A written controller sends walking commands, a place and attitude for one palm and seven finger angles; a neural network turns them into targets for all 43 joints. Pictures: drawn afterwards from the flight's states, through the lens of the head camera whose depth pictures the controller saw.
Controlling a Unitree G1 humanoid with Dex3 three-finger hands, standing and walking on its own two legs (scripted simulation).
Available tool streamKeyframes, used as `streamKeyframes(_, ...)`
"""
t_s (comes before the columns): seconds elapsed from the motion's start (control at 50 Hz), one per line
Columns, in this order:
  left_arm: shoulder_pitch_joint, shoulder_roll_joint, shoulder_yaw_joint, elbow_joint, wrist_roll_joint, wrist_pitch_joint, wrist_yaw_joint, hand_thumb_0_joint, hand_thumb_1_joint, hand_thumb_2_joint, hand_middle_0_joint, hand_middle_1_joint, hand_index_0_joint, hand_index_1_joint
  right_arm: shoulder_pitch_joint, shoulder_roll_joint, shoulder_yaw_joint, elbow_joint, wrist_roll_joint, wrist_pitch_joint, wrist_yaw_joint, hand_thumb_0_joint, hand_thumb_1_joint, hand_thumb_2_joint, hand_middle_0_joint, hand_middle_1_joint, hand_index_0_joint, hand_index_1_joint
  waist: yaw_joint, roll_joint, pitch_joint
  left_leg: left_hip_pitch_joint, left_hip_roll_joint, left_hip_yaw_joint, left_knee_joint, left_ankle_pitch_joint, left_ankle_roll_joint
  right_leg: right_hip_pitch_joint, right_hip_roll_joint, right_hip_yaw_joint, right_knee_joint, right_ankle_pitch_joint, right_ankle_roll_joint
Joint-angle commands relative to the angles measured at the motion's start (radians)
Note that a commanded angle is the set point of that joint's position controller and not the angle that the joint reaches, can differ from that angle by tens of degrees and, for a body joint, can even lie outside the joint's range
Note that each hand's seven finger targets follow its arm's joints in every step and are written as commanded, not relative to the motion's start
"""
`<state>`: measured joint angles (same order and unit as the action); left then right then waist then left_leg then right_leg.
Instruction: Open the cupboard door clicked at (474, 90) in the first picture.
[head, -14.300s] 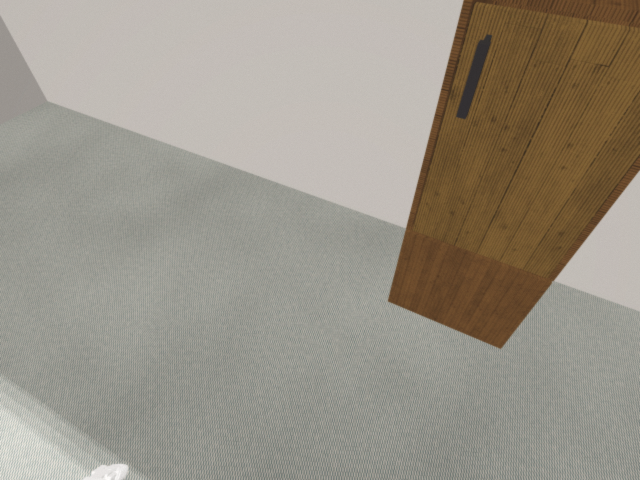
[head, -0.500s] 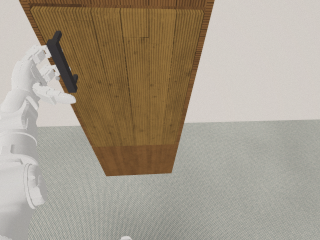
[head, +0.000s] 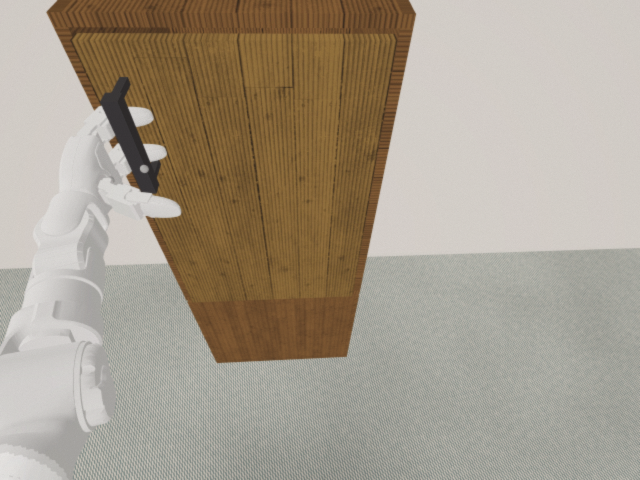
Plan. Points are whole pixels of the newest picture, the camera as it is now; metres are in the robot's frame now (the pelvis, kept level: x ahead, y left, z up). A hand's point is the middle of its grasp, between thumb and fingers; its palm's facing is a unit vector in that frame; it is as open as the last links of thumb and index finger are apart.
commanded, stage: slide the fingers in behind the handle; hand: left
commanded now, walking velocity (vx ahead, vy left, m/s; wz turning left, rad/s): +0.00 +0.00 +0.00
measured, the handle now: (137, 138) +0.51 +0.23 +0.15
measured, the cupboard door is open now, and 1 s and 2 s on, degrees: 0 1 36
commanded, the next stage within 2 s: close the thumb around the handle in 0.24 s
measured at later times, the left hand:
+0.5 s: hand (152, 163) +0.47 +0.20 +0.15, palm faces +0.05 -1.00 +0.01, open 13.4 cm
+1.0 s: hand (150, 164) +0.47 +0.21 +0.15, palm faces +0.05 -1.00 +0.02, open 5.4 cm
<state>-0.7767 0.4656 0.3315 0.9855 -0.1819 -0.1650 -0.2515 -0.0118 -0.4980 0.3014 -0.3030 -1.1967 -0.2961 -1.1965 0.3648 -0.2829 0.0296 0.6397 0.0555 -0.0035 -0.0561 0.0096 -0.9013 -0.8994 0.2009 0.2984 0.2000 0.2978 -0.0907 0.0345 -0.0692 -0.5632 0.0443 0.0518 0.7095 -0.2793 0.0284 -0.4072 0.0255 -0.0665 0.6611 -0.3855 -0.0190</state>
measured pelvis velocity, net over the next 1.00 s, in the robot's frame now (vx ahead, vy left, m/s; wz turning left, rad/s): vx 0.01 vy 0.00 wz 0.00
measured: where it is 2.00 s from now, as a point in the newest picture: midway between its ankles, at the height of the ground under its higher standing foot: outside the picture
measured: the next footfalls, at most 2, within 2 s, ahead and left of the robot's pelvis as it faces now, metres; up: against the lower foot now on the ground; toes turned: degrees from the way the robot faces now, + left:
none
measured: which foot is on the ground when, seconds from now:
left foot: down 0.00-1.00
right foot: down 0.00-1.00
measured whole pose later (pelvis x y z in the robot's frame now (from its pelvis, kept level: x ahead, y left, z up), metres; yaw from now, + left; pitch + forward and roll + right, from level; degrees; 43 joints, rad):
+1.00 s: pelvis +0.01 +0.00 +0.00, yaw +0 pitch +8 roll -2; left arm -0.78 0.45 0.34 0.99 -0.19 -0.16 -0.25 0.01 0.77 0.84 -0.38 -1.33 -0.39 -1.33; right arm 0.35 -0.28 0.03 0.65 0.05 0.01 -0.05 0.01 -0.90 -0.90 0.20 0.30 0.20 0.30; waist -0.09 0.03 -0.08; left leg -0.56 0.04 0.05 0.70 -0.29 0.03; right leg -0.40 0.02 -0.06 0.65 -0.40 -0.02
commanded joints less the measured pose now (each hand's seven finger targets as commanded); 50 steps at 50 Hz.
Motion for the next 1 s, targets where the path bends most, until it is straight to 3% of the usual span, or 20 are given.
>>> streamKeyframes(0.0, -0.518, 0.237, 0.018, -0.182, -0.021, -0.078, -0.002, 0.0, -0.5, 0.3, -0.3, -1.2, -0.3, -1.2, 0.04, -0.165, -0.06, -0.078, 0.003, -0.038, -0.017, 0.0, -0.9, -0.9, 0.2, 0.3, 0.2, 0.3, -0.023, 0.004, -0.278, 0.355, -0.017, -0.086, -0.065, 0.161, 0.022, -0.115, 0.022, 0.038, -0.11, 0.251, 0.006)
streamKeyframes(0.02, -0.541, 0.245, 0.021, -0.193, -0.02, -0.079, 0.0, 0.0, -0.5, 0.3, -0.3, -1.2, -0.3, -1.2, 0.041, -0.165, -0.06, -0.077, 0.001, -0.04, -0.017, 0.0, -0.9, -0.9, 0.2, 0.3, 0.2, 0.3, -0.021, 0.02, -0.291, 0.359, -0.019, -0.087, -0.066, 0.161, 0.021, -0.112, 0.02, 0.04, -0.109, 0.253, 0.006)
streamKeyframes(0.06, -0.547, 0.194, -0.015, -0.202, -0.016, -0.081, 0.001, 0.0, -0.5, 0.3, -0.3, -1.2, -0.3, -1.2, 0.041, -0.159, -0.061, -0.075, 0.001, -0.045, -0.015, 0.0, -0.9, -0.9, 0.2, 0.3, 0.2, 0.3, -0.022, 0.048, -0.315, 0.393, -0.019, -0.091, -0.061, 0.182, 0.018, -0.126, 0.02, 0.035, -0.104, 0.256, 0.003)
streamKeyframes(0.1, -0.522, 0.252, 0.03, -0.178, -0.014, -0.084, 0.004, 0.0, -0.5, 0.3, -0.3, -1.2, -0.3, -1.2, 0.045, -0.166, -0.061, -0.071, 0.0, -0.043, -0.015, 0.0, -0.9, -0.9, 0.2, 0.3, 0.2, 0.3, -0.012, 0.016, -0.328, 0.363, -0.023, -0.085, -0.057, 0.181, 0.023, -0.093, 0.018, 0.045, -0.104, 0.276, 0.006)
streamKeyframes(0.14, -0.563, 0.226, 0.0, -0.171, -0.016, -0.084, -0.002, 0.0, -0.5, 0.3, -0.3, -1.2, -0.3, -1.2, 0.041, -0.162, -0.058, -0.07, 0.002, -0.043, -0.017, 0.0, -0.9, -0.9, 0.2, 0.3, 0.2, 0.3, -0.03, 0.019, -0.294, 0.347, -0.024, -0.082, -0.06, 0.156, 0.023, -0.111, 0.017, 0.044, -0.11, 0.259, 0.01)
streamKeyframes(0.18, -0.547, 0.273, 0.041, -0.17, -0.019, -0.096, -0.003, 0.0, -0.5, 0.3, -0.3, -1.2, -0.3, -1.2, 0.052, -0.168, -0.061, -0.066, -0.001, -0.044, -0.019, 0.0, -0.9, -0.9, 0.2, 0.3, 0.2, 0.3, -0.018, 0.004, -0.327, 0.343, -0.026, -0.08, -0.05, 0.184, 0.027, -0.072, 0.016, 0.048, -0.106, 0.291, 0.007)
streamKeyframes(0.2, -0.533, 0.266, 0.034, -0.169, -0.016, -0.096, -0.007, 0.0, -0.5, 0.3, -0.3, -1.2, -0.3, -1.2, 0.043, -0.165, -0.058, -0.07, 0.001, -0.043, -0.017, 0.0, -0.9, -0.9, 0.2, 0.3, 0.2, 0.3, -0.011, 0.035, -0.342, 0.353, -0.028, -0.078, -0.052, 0.194, 0.025, -0.074, 0.016, 0.052, -0.102, 0.307, 0.007)
streamKeyframes(0.28, -0.537, 0.267, 0.031, -0.134, -0.021, -0.092, -0.012, 0.0, -0.5, 0.3, -0.3, -1.2, -0.3, -1.2, 0.052, -0.166, -0.058, -0.067, 0.001, -0.038, -0.019, 0.0, -0.9, -0.9, 0.2, 0.3, 0.2, 0.3, -0.026, 0.003, -0.288, 0.319, -0.026, -0.076, -0.052, 0.162, 0.028, -0.088, 0.016, 0.048, -0.111, 0.274, 0.01)
streamKeyframes(0.32, -0.576, 0.249, 0.003, -0.139, -0.015, -0.089, -0.015, 0.0, -0.5, 0.3, -0.3, -1.2, -0.3, -1.2, 0.048, -0.166, -0.056, -0.067, 0.002, -0.037, -0.02, 0.0, -0.9, -0.9, 0.2, 0.3, 0.2, 0.3, -0.035, 0.038, -0.286, 0.324, -0.025, -0.081, -0.057, 0.143, 0.025, -0.116, 0.016, 0.051, -0.111, 0.254, 0.011)
streamKeyframes(0.42, -0.574, 0.269, 0.033, -0.167, -0.012, -0.108, -0.004, 0.0, -0.22, 0.42, -0.32, -1.23, -0.32, -1.23, 0.064, -0.168, -0.065, -0.06, -0.003, -0.043, -0.017, 0.0, -0.9, -0.9, 0.2, 0.3, 0.2, 0.3, -0.021, 0.053, -0.367, 0.382, -0.02, -0.091, -0.05, 0.195, 0.02, -0.108, 0.021, 0.044, -0.095, 0.274, 0.006)
streamKeyframes(0.46, -0.551, 0.257, 0.029, -0.17, -0.014, -0.106, -0.006, 0.0, -0.108, 0.468, -0.328, -1.242, -0.328, -1.242, 0.061, -0.165, -0.063, -0.063, -0.002, -0.042, -0.015, 0.0, -0.9, -0.9, 0.2, 0.3, 0.2, 0.3, -0.017, 0.067, -0.356, 0.384, -0.019, -0.086, -0.048, 0.212, 0.019, -0.109, 0.022, 0.04, -0.094, 0.288, 0.005)
streamKeyframes(0.48, -0.533, 0.259, 0.035, -0.164, -0.016, -0.106, -0.003, 0.0, -0.052, 0.492, -0.332, -1.248, -0.332, -1.248, 0.07, -0.168, -0.063, -0.063, -0.005, -0.04, -0.015, 0.0, -0.9, -0.9, 0.2, 0.3, 0.2, 0.3, -0.016, 0.02, -0.36, 0.372, -0.021, -0.09, -0.046, 0.23, 0.023, -0.09, 0.024, 0.035, -0.091, 0.302, 0.004)
streamKeyframes(0.54, -0.542, 0.216, -0.003, -0.173, -0.011, -0.092, -0.005, 0.0, 0.116, 0.564, -0.344, -1.266, -0.344, -1.266, 0.061, -0.163, -0.065, -0.065, 0.0, -0.035, -0.014, 0.0, -0.9, -0.9, 0.2, 0.3, 0.2, 0.3, -0.025, 0.053, -0.329, 0.385, -0.017, -0.084, -0.051, 0.227, 0.019, -0.122, 0.025, 0.035, -0.095, 0.302, 0.007)
streamKeyframes(0.64, -0.527, 0.228, 0.019, -0.193, -0.014, -0.083, 0.003, 0.0, 0.396, 0.684, -0.364, -1.296, -0.364, -1.296, 0.067, -0.164, -0.067, -0.064, -0.003, -0.036, -0.012, 0.0, -0.9, -0.9, 0.2, 0.3, 0.2, 0.3, -0.015, 0.032, -0.357, 0.395, -0.019, -0.086, -0.048, 0.264, 0.02, -0.096, 0.027, 0.032, -0.089, 0.335, 0.004)
streamKeyframes(0.68, -0.51, 0.24, 0.027, -0.18, -0.019, -0.083, 0.003, 0.0, 0.508, 0.732, -0.372, -1.308, -0.372, -1.308, 0.071, -0.166, -0.065, -0.065, -0.003, -0.032, -0.014, 0.0, -0.9, -0.9, 0.2, 0.3, 0.2, 0.3, -0.016, 0.007, -0.332, 0.371, -0.021, -0.083, -0.045, 0.262, 0.024, -0.082, 0.025, 0.034, -0.094, 0.339, 0.004)
streamKeyframes(0.72, -0.523, 0.236, 0.026, -0.215, -0.013, -0.086, 0.005, 0.0, 0.62, 0.78, -0.38, -1.32, -0.38, -1.32, 0.062, -0.163, -0.067, -0.066, -0.003, -0.033, -0.011, 0.0, -0.9, -0.9, 0.2, 0.3, 0.2, 0.3, -0.012, 0.058, -0.357, 0.405, -0.019, -0.085, -0.045, 0.279, 0.02, -0.098, 0.025, 0.035, -0.088, 0.346, 0.004)
streamKeyframes(0.82, -0.468, 0.218, 0.019, -0.233, -0.023, -0.078, -0.001, 0.0, 0.9, 0.9, -0.4, -1.35, -0.4, -1.35, 0.048, -0.159, -0.066, -0.08, 0.0, -0.026, -0.009, 0.0, -0.9, -0.9, 0.2, 0.3, 0.2, 0.3, -0.006, 0.035, -0.351, 0.398, -0.02, -0.076, -0.045, 0.304, 0.021, -0.072, 0.026, 0.035, -0.087, 0.388, 0.005)
streamKeyframes(0.9, -0.469, 0.267, 0.059, -0.241, -0.022, -0.075, 0.003, 0.0, 0.9, 0.9, -0.4, -1.35, -0.4, -1.35, 0.044, -0.163, -0.065, -0.082, 0.001, -0.024, -0.012, 0.0, -0.9, -0.9, 0.2, 0.3, 0.2, 0.3, 0.001, 0.016, -0.351, 0.387, -0.022, -0.075, -0.046, 0.298, 0.023, -0.055, 0.024, 0.039, -0.089, 0.389, 0.005)
streamKeyframes(0.96, -0.459, 0.26, 0.05, -0.215, -0.021, -0.066, -0.005, 0.0, 0.9, 0.9, -0.4, -1.35, -0.4, -1.35, 0.038, -0.16, -0.062, -0.086, 0.002, -0.021, -0.013, 0.0, -0.9, -0.9, 0.2, 0.3, 0.2, 0.3, -0.001, 0.032, -0.32, 0.369, -0.023, -0.07, -0.049, 0.276, 0.022, -0.061, 0.022, 0.042, -0.095, 0.379, 0.005)
streamKeyframes(0.98, -0.472, 0.284, 0.067, -0.227, -0.022, -0.073, -0.002, 0.0, 0.9, 0.9, -0.4, -1.35, -0.4, -1.35, 0.045, -0.163, -0.062, -0.087, 0.0, -0.02, -0.015, 0.0, -0.9, -0.9, 0.2, 0.3, 0.2, 0.3, -0.003, 0.0, -0.328, 0.36, -0.026, -0.07, -0.045, 0.286, 0.028, -0.041, 0.021, 0.04, -0.092, 0.394, 0.006)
